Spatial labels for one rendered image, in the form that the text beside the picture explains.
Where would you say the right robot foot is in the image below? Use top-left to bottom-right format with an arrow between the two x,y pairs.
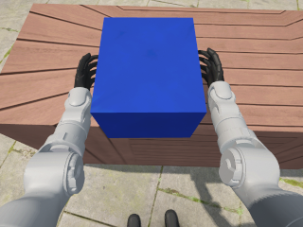
165,209 -> 179,227

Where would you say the carton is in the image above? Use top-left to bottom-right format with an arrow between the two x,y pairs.
90,17 -> 207,138

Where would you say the left robot forearm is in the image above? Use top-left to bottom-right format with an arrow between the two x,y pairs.
23,87 -> 92,192

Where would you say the robot foot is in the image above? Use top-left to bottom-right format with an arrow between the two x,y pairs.
127,214 -> 141,227
165,209 -> 179,227

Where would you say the robot left hand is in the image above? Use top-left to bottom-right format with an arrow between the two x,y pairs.
74,53 -> 98,91

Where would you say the right robot upper arm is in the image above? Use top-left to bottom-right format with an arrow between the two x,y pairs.
219,146 -> 303,227

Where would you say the left robot upper arm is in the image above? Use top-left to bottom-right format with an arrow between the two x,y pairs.
0,151 -> 85,227

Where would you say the left robot foot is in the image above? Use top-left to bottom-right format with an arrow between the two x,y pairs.
127,214 -> 141,227

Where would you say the pedestal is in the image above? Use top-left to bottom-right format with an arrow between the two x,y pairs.
0,3 -> 303,169

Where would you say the right robot forearm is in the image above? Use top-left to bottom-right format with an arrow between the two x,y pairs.
206,80 -> 280,180

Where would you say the robot right hand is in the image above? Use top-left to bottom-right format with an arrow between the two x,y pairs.
198,48 -> 224,88

